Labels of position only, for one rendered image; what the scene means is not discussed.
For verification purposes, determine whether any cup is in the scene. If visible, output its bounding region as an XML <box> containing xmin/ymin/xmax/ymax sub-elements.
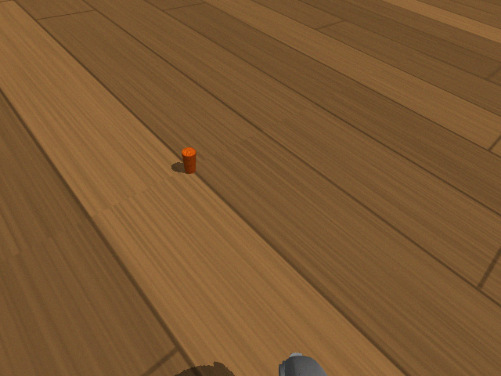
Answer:
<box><xmin>182</xmin><ymin>147</ymin><xmax>196</xmax><ymax>174</ymax></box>

